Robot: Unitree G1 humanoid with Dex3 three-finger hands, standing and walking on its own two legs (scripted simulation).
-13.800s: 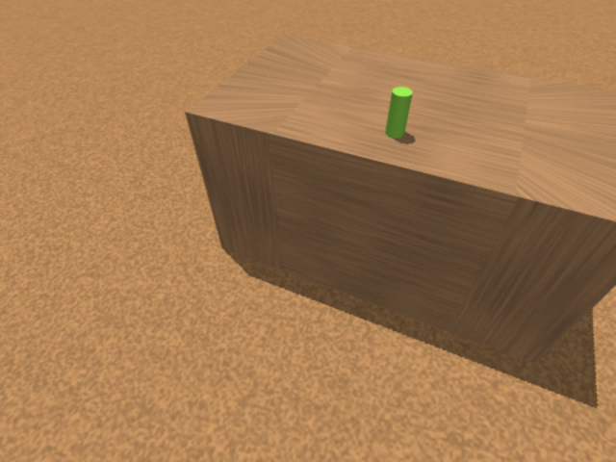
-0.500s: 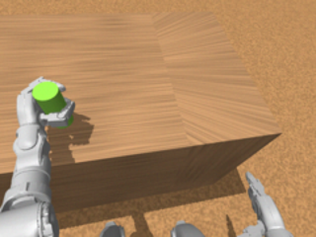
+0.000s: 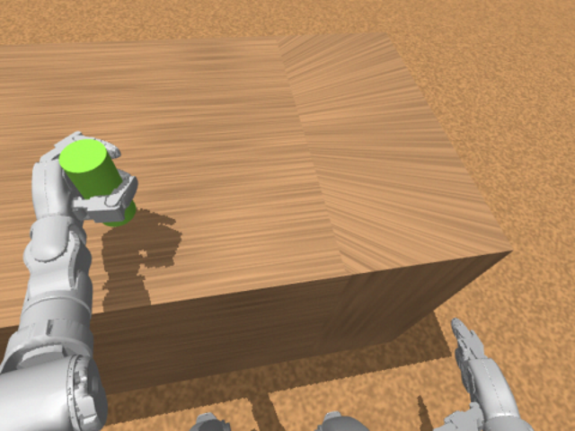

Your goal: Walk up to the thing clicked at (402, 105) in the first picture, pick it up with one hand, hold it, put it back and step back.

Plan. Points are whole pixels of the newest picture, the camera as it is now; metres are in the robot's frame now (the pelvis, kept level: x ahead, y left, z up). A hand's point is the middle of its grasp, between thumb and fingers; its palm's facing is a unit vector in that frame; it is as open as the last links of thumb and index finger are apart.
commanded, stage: lift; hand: left
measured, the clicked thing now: (102, 186) +0.47 +0.21 +0.06
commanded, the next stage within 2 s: hold in 1.44 s
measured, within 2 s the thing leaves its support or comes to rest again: neither
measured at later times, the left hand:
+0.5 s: hand (98, 167) +0.46 +0.19 +0.11, palm faces +0.12 -0.99 -0.01, open 7.4 cm
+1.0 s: hand (78, 185) +0.38 +0.18 +0.18, palm faces +0.16 -0.99 -0.02, open 7.4 cm
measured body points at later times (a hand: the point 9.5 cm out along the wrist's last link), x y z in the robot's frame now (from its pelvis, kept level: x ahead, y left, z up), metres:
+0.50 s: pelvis +0.01 +0.00 +0.02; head +0.08 +0.02 +0.46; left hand +0.44 +0.25 +0.11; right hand +0.16 -0.27 -0.02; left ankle +0.03 +0.12 -0.68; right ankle -0.02 -0.15 -0.68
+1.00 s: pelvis +0.00 -0.01 +0.04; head +0.01 -0.02 +0.49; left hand +0.36 +0.23 +0.18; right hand +0.17 -0.27 -0.03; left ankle +0.03 +0.12 -0.68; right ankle -0.02 -0.15 -0.68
